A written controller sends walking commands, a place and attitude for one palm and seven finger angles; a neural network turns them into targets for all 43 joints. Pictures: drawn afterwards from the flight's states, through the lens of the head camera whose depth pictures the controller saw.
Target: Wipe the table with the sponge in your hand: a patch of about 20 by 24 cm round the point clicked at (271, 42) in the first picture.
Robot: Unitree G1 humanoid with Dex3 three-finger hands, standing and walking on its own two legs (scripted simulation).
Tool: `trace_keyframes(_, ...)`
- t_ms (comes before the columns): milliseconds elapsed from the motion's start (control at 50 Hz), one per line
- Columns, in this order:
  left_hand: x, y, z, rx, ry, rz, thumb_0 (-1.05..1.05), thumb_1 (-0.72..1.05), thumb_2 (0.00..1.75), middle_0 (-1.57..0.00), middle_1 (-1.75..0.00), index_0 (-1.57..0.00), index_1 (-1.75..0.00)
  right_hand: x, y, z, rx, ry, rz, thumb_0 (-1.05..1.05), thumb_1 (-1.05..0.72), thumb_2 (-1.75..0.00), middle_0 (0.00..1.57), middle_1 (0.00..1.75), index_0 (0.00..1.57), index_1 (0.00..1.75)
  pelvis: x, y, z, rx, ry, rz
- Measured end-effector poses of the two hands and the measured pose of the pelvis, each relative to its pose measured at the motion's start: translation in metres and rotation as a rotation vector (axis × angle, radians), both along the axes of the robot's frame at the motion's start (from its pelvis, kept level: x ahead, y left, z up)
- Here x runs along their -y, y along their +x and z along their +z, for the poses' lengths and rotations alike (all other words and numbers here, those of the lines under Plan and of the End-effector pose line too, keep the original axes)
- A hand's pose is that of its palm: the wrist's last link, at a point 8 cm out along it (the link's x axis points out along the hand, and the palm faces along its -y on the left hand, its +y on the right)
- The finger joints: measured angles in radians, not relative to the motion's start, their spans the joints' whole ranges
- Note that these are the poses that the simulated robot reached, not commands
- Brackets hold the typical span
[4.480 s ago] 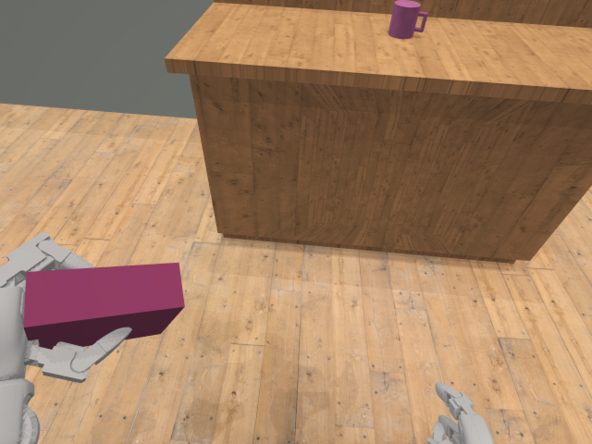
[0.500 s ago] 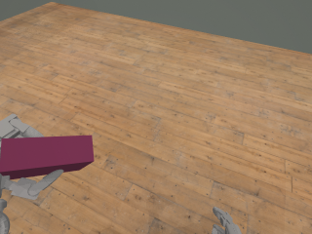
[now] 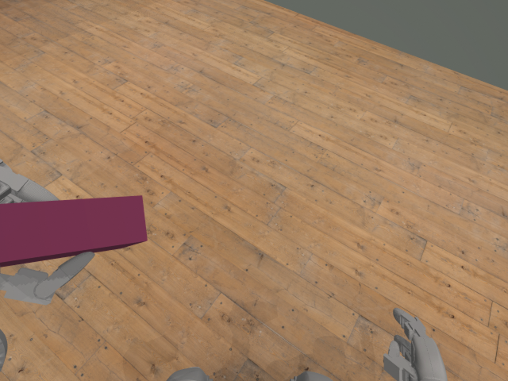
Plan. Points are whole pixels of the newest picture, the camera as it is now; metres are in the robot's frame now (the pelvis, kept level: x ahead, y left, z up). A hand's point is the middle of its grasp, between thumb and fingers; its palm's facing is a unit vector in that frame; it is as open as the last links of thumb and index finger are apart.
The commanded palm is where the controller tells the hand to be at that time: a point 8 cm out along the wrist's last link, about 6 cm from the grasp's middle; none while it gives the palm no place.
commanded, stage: walk to a spot facing it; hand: left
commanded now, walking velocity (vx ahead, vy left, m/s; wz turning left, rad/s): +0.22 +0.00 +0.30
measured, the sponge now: (90, 229) +0.24 +0.20 +0.17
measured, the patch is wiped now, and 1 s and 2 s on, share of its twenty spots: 0.00 0.00 0.00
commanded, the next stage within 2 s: turn to face it in 0.02 s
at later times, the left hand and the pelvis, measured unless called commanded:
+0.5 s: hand (138, 184) +0.30 +0.16 +0.19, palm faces +0.36 -0.83 -0.42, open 9.3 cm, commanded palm +0.24 +0.21 +0.20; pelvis +0.07 -0.06 +0.02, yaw -2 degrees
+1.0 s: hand (261, 176) +0.33 +0.02 +0.18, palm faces +0.03 -0.83 -0.55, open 9.3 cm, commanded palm +0.28 +0.10 +0.20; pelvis +0.03 -0.10 +0.00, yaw -20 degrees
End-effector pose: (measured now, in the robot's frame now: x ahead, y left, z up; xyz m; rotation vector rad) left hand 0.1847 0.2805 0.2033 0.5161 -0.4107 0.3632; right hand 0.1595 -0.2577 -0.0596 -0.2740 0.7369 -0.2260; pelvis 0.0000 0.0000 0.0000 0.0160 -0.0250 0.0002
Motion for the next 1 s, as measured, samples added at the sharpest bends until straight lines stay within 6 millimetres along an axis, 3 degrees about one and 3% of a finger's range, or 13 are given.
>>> trace_keyframes(60, 0.0, 0.008, 0.003, -0.027, 0.002, 0.01, -0.01, -0.43, 1.03, -0.83, -1.38, -0.83, -1.37, -0.029, 0.016, -0.003, -0.004, 0.093, 0.046, 0.01, -0.9, -0.9, 0.19, 0.3, 0.2, 0.29, 0.005, 0.009, 0.006, -0.012, -0.014, 0.023)
trace_keyframes(140, 0.013, 0.005, 0.018, -0.054, 0.018, 0.014, -0.01, -0.43, 1.03, -0.83, -1.38, -0.83, -1.37, -0.06, 0.032, -0.007, -0.018, 0.19, 0.123, 0.01, -0.9, -0.9, 0.2, 0.3, 0.2, 0.3, 0.012, 0.024, 0.016, -0.03, -0.033, 0.049)
trace_keyframes(240, 0.025, 0.003, 0.023, -0.104, 0.062, 0.1, -0.01, -0.43, 1.03, -0.83, -1.37, -0.83, -1.37, -0.068, 0.052, -0.022, -0.055, 0.257, 0.196, 0.01, -0.9, -0.9, 0.2, 0.3, 0.21, 0.3, 0.031, 0.046, 0.016, -0.027, -0.027, 0.054)
trace_keyframes(300, 0.034, 0.013, 0.012, -0.114, 0.055, 0.165, -0.01, -0.43, 1.03, -0.83, -1.37, -0.83, -1.37, -0.053, 0.069, -0.036, -0.052, 0.258, 0.22, 0.01, -0.9, -0.9, 0.2, 0.3, 0.21, 0.3, 0.045, 0.057, 0.007, -0.008, -0.024, 0.045)
trace_keyframes(360, 0.044, 0.032, 0.0, -0.128, -0.03, 0.169, -0.01, -0.43, 1.03, -0.83, -1.37, -0.83, -1.37, -0.027, 0.083, -0.037, -0.055, 0.221, 0.21, 0.01, -0.9, -0.9, 0.2, 0.3, 0.21, 0.3, 0.052, 0.062, 0.008, 0.0, -0.008, 0.035)
trace_keyframes(440, 0.065, 0.058, -0.004, -0.147, -0.071, 0.084, -0.01, -0.43, 1.03, -0.83, -1.37, -0.83, -1.37, 0.014, 0.093, -0.015, -0.013, 0.143, 0.142, 0.01, -0.9, -0.9, 0.2, 0.3, 0.21, 0.3, 0.059, 0.066, 0.016, -0.009, 0.023, -0.002)
trace_keyframes(520, 0.082, 0.076, 0.004, -0.133, -0.031, -0.039, -0.01, -0.44, 1.03, -0.83, -1.37, -0.83, -1.37, 0.05, 0.093, 0.011, 0.04, 0.064, 0.054, 0.01, -0.9, -0.9, 0.2, 0.3, 0.21, 0.3, 0.062, 0.07, 0.019, -0.034, 0.03, -0.049)
trace_keyframes(640, 0.081, 0.092, 0.011, -0.058, 0.018, -0.141, -0.01, -0.44, 1.03, -0.83, -1.37, -0.83, -1.37, 0.075, 0.071, 0.026, 0.056, -0.014, -0.057, 0.01, -0.9, -0.9, 0.19, 0.3, 0.2, 0.3, 0.054, 0.073, 0.012, -0.044, 0.008, -0.121)
trace_keyframes(760, 0.089, 0.109, 0.004, -0.094, 0.003, -0.163, -0.01, -0.44, 1.03, -0.83, -1.37, -0.83, -1.37, 0.063, 0.033, 0.015, 0.022, 0.062, -0.116, 0.01, -0.9, -0.9, 0.19, 0.3, 0.2, 0.29, 0.055, 0.068, 0.016, -0.02, -0.013, -0.215)
trace_keyframes(880, 0.143, 0.122, 0.001, -0.157, 0.03, -0.271, -0.01, -0.44, 1.03, -0.83, -1.37, -0.83, -1.37, 0.051, -0.013, -0.013, -0.024, 0.207, -0.159, 0.01, -0.9, -0.9, 0.2, 0.3, 0.2, 0.3, 0.075, 0.055, 0.015, -0.017, -0.024, -0.303)
trace_keyframes(1000, 0.21, 0.121, 0.003, -0.169, 0.138, -0.387, -0.01, -0.44, 1.03, -0.83, -1.37, -0.83, -1.37, 0.079, -0.064, -0.05, -0.081, 0.286, -0.241, 0.01, -0.9, -0.9, 0.2, 0.3, 0.21, 0.3, 0.105, 0.031, 0.002, -0.007, -0.018, -0.357)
